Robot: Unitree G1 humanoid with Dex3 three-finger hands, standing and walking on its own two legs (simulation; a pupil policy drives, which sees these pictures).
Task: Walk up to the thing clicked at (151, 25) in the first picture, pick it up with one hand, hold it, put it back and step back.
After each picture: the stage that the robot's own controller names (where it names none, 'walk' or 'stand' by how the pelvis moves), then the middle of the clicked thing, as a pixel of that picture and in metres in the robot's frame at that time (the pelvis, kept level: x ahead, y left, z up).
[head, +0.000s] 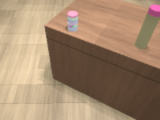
stand; (147, 28) +0.75 -0.38 -0.02
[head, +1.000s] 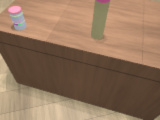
sink last; (99, 16) +0.74 -0.08 +0.02
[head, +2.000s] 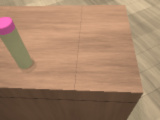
rise first; (15, 45) +0.54 +0.30 +0.01
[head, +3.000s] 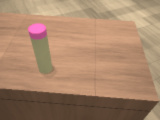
stand; (41, 51) +0.56 +0.18 -0.01
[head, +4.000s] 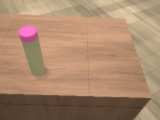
stand; (33, 53) +0.54 +0.20 -0.02
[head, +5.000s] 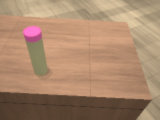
stand; (37, 53) +0.56 +0.19 -0.02
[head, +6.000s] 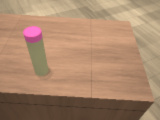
stand; (37, 53) +0.55 +0.19 -0.02
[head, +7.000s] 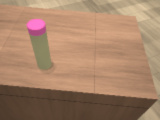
rise first; (40, 47) +0.56 +0.18 -0.02
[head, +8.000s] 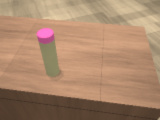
go down; (49, 54) +0.56 +0.17 -0.02
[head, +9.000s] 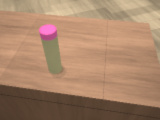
go down; (52, 51) +0.55 +0.16 -0.01
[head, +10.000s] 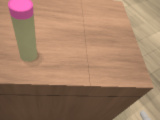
go down; (25, 34) +0.54 +0.16 +0.04
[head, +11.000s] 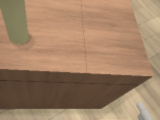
close in; (14, 12) +0.56 +0.16 +0.07
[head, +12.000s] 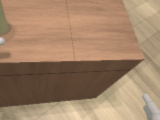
close; out of the picture +0.58 +0.18 +0.10
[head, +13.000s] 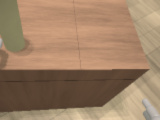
lift; (7, 18) +0.54 +0.16 +0.08
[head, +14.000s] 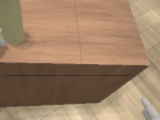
lift; (7, 8) +0.54 +0.15 +0.10
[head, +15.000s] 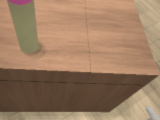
lift; (24, 22) +0.53 +0.15 +0.08
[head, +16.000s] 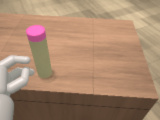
close; (40, 54) +0.53 +0.16 +0.02
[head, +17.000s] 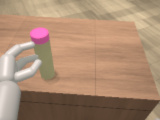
close; (44, 56) +0.53 +0.15 +0.01
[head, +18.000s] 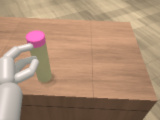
stand; (40, 59) +0.52 +0.16 +0.00
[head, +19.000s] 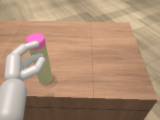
stand; (41, 60) +0.52 +0.16 +0.00
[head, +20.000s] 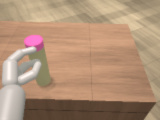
stand; (39, 62) +0.51 +0.16 +0.00
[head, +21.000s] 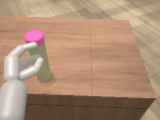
stand; (39, 58) +0.52 +0.16 +0.00
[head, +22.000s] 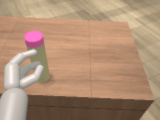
stand; (38, 59) +0.52 +0.17 +0.00
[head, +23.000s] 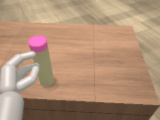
stand; (42, 63) +0.51 +0.16 +0.00
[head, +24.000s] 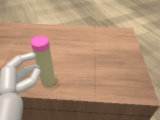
stand; (44, 63) +0.52 +0.16 -0.01
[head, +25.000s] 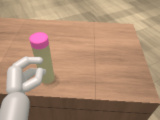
crouch; (43, 60) +0.51 +0.16 +0.00
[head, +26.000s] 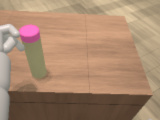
crouch; (34, 54) +0.52 +0.16 +0.01
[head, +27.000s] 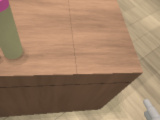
lower; (4, 29) +0.53 +0.17 +0.06
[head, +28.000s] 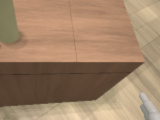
lower; (0, 7) +0.55 +0.16 +0.09
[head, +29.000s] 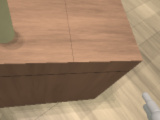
lower; out of the picture +0.55 +0.16 +0.09
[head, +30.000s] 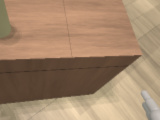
lower; out of the picture +0.56 +0.16 +0.10
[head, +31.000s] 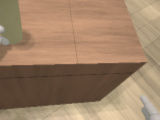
open; (6, 9) +0.55 +0.14 +0.10
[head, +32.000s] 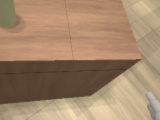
rise; out of the picture +0.59 +0.15 +0.10
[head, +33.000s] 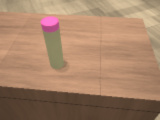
sink last; (53, 45) +0.57 +0.13 +0.03
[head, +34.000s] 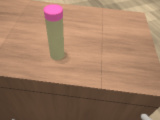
stand; (55, 35) +0.58 +0.12 +0.04
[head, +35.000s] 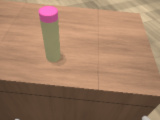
stand; (51, 37) +0.58 +0.13 +0.05
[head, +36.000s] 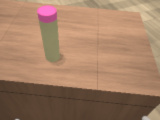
stand; (50, 36) +0.58 +0.13 +0.05
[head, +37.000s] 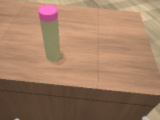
stand; (50, 36) +0.58 +0.13 +0.05
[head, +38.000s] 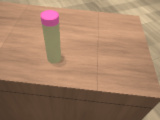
stand; (52, 39) +0.58 +0.13 +0.02
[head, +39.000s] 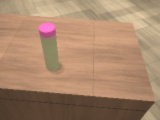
walk; (50, 49) +0.59 +0.14 -0.02
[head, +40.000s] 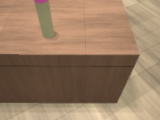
walk; (44, 16) +0.77 +0.21 -0.01
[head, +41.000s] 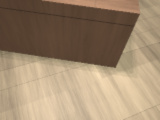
walk; out of the picture +1.14 +0.10 +0.01
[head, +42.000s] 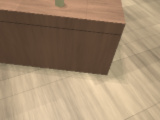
stand; out of the picture +1.19 +0.14 -0.01
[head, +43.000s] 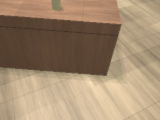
stand; out of the picture +1.20 +0.15 -0.02
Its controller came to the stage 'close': yes
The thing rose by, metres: 0.00
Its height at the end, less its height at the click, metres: +0.00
